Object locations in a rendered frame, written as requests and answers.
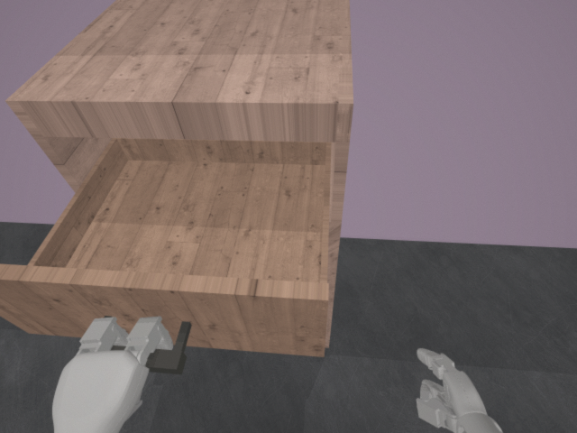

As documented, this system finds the robot left hand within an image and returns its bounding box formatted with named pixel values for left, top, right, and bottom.
left=52, top=317, right=173, bottom=433

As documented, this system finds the drawer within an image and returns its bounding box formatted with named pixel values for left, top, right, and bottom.
left=0, top=138, right=332, bottom=357

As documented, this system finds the robot right hand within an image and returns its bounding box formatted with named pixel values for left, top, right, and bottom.
left=416, top=348, right=488, bottom=433

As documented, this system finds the handle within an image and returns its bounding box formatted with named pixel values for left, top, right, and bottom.
left=105, top=316, right=192, bottom=374

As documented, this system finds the cabinet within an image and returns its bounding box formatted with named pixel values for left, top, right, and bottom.
left=5, top=0, right=353, bottom=348

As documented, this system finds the robot right forearm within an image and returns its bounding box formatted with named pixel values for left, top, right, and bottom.
left=456, top=412, right=503, bottom=433

